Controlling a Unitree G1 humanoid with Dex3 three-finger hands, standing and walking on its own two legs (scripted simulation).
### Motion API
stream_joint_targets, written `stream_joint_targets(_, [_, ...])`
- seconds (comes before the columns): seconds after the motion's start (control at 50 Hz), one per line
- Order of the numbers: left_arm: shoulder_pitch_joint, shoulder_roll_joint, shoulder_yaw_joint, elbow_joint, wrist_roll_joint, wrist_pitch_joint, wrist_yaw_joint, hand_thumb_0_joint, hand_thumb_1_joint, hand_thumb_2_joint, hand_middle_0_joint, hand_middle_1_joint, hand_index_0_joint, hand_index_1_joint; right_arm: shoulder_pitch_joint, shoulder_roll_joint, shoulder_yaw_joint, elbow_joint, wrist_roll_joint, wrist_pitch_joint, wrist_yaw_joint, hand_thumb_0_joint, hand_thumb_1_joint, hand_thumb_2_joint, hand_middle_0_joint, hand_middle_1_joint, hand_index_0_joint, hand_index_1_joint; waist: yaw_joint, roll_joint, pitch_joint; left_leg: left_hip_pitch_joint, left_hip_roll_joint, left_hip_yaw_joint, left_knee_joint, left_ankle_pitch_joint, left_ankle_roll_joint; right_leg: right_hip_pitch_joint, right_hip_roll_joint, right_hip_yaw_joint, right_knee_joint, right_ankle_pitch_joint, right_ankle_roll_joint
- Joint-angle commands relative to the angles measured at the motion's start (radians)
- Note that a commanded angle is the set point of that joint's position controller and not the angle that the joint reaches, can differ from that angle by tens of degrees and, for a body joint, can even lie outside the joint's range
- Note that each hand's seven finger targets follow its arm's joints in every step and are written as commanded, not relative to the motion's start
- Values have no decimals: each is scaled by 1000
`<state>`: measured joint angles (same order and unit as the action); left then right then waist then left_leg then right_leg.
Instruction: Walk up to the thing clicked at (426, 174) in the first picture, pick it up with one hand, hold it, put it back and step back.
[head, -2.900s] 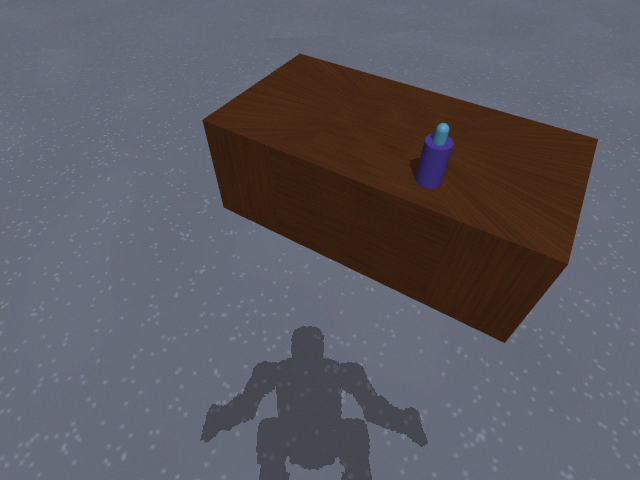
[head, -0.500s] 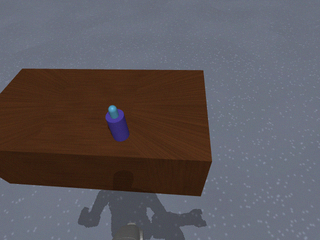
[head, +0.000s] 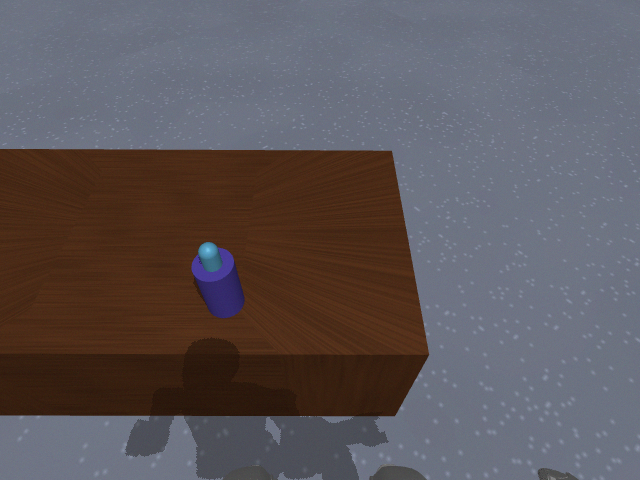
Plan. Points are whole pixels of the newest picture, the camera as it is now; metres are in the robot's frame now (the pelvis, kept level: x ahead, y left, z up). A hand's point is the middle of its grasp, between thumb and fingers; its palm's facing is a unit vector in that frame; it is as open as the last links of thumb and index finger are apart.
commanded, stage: walk up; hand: left
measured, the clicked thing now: (217, 276) +0.51 +0.22 -0.19
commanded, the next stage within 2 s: stand in 1.34 s
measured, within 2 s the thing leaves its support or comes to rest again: neither
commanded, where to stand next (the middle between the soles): +0.07 +0.00 m, yaw +2 degrees
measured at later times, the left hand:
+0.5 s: hand out of the picture +0.14 +0.25 -0.12, palm faces -0.03 -0.94 -0.34, open 7.3 cm
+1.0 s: hand out of the picture +0.11 +0.25 -0.12, palm faces -0.01 -0.94 -0.34, open 7.3 cm
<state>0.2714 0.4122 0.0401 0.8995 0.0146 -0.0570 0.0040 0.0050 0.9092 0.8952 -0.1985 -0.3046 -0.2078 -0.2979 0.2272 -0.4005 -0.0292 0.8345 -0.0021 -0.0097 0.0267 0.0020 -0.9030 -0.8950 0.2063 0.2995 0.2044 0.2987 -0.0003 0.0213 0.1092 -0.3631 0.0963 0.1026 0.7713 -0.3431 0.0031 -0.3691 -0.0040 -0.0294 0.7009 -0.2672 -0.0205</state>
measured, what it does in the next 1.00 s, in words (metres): stands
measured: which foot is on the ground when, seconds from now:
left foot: down 0.00-1.00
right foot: down 0.00-1.00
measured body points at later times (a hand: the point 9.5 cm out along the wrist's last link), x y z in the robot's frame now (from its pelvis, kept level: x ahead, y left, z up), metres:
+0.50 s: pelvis +0.03 +0.00 +0.03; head +0.03 +0.00 +0.48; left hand +0.14 +0.30 -0.09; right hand +0.10 -0.31 -0.10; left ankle +0.05 +0.12 -0.71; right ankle +0.07 -0.12 -0.71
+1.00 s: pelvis +0.04 +0.00 +0.04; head +0.05 +0.00 +0.49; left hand +0.11 +0.30 -0.10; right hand +0.12 -0.30 -0.10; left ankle +0.05 +0.12 -0.71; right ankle +0.07 -0.12 -0.71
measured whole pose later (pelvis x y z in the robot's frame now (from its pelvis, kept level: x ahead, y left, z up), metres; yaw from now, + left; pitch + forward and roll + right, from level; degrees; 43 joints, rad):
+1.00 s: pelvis +0.04 +0.00 +0.04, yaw +0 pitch -2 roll +0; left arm 0.07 0.34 0.01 1.20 0.01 -0.02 -0.01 0.01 0.91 0.90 -0.20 -0.30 -0.21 -0.30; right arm 0.07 -0.35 -0.01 1.18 -0.01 0.00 0.02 0.00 -0.91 -0.90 0.20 0.30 0.20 0.30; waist 0.01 0.01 0.05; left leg -0.13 0.03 0.07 0.33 -0.17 0.00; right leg -0.16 -0.02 -0.03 0.32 -0.13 0.01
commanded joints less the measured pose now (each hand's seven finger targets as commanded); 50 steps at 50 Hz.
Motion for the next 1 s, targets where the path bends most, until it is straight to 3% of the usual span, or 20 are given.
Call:
stream_joint_targets(0.0, [-77,299,64,-60,3,-14,17,0,900,900,-200,-300,-200,-300,-17,-188,-50,-27,12,6,-27,0,-900,-900,200,300,200,300,-4,-154,-70,39,-31,-93,75,-214,26,-107,-340,484,-320,-134,-235])
stream_joint_targets(0.02, [-104,260,52,-56,0,-10,16,0,900,900,-200,-300,-200,-300,-5,-189,-49,-4,15,5,-24,0,-900,-900,200,300,200,300,-17,-120,-65,52,-34,-102,21,-210,31,-107,-290,400,-306,-142,-204])
stream_joint_targets(0.06, [-151,236,38,-38,2,-2,17,0,900,900,-200,-300,-200,-300,24,-188,-48,46,16,-5,-21,0,-900,-900,200,300,200,300,-40,-138,-71,113,-16,-112,-169,-32,44,-108,-200,269,-250,-118,-104])
stream_joint_targets(0.08, [-148,204,28,-29,-3,3,13,0,900,900,-200,-300,-200,-300,6,-214,-53,56,6,-11,-20,0,-900,-900,200,300,200,300,-30,-91,-76,113,33,-190,-261,-66,59,-109,-150,203,-202,-108,-62])
stream_joint_targets(0.1, [-151,186,23,-16,-6,8,9,0,900,900,-200,-300,-200,-300,-31,-233,-52,58,-1,-18,-18,0,-900,-900,200,300,200,300,-11,-47,-88,45,82,-281,-341,-162,81,-45,-90,147,-162,-135,-36])
stream_joint_targets(0.12, [-125,181,25,6,-6,11,5,0,900,900,-200,-300,-200,-300,-72,-239,-44,63,-1,-21,-13,0,-900,-900,200,300,200,300,21,-29,-90,-30,116,-311,-386,-251,95,47,-57,114,-151,-179,-29])
stream_joint_targets(0.16, [-126,180,25,37,-5,5,3,0,900,900,-200,-300,-200,-300,-107,-201,-22,88,0,-21,-9,0,-900,-900,200,300,200,300,37,-59,-75,-74,71,-242,-379,-203,67,132,-88,157,-211,-143,-41])
stream_joint_targets(0.2, [-165,185,22,58,-10,-1,4,0,900,900,-200,-300,-200,-300,-100,-186,-12,126,0,-25,-10,0,-900,-900,200,300,200,300,14,-38,-96,25,33,-185,-347,-35,43,113,-129,194,-252,-42,-51])
stream_joint_targets(0.24, [-189,181,14,80,-16,-4,7,0,900,900,-200,-300,-200,-300,-105,-184,-9,155,3,-29,-12,0,-900,-900,200,300,200,300,8,-12,-129,101,35,-171,-342,104,42,126,-130,169,-254,104,-42])
stream_joint_targets(0.3, [-223,172,8,100,-20,0,8,0,900,900,-200,-300,-200,-300,-116,-190,-11,183,3,-29,-17,0,-900,-900,200,300,200,300,4,-24,-165,148,44,-159,-364,200,44,175,-123,137,-264,202,-26])
stream_joint_targets(0.4, [-256,158,3,144,-21,10,8,0,900,900,-200,-300,-200,-300,-152,-182,-13,220,3,-24,-21,0,-900,-900,200,300,200,300,6,-18,-178,196,53,-145,-413,235,39,215,-130,126,-303,227,-15])
stream_joint_targets(0.54, [-302,147,-2,195,-13,16,2,0,900,900,-200,-300,-200,-300,-190,-173,-12,259,0,-16,-20,0,-900,-900,200,300,200,300,0,-23,-131,201,49,-145,-489,135,26,216,-133,128,-398,149,-3])
stream_joint_targets(0.64, [-306,147,2,215,-10,14,0,0,900,900,-200,-300,-200,-300,-195,-169,-12,274,0,-18,-19,0,-900,-900,200,300,200,300,-3,-28,-149,241,48,-140,-499,172,20,225,-137,125,-420,167,2])
stream_joint_targets(0.8, [-301,148,5,226,-4,14,1,0,900,900,-200,-300,-200,-300,-213,-164,-15,280,-3,-13,-18,0,-900,-900,200,300,200,300,-4,-33,-132,257,45,-141,-508,145,17,198,-139,126,-459,115,8])
stream_joint_targets(0.98, [-280,141,8,226,-2,18,2,0,900,900,-200,-300,-200,-300,-208,-165,-19,277,-4,-14,-21,0,-900,-900,200,300,200,300,-2,-21,-149,245,52,-150,-523,175,19,243,-134,104,-438,169,11])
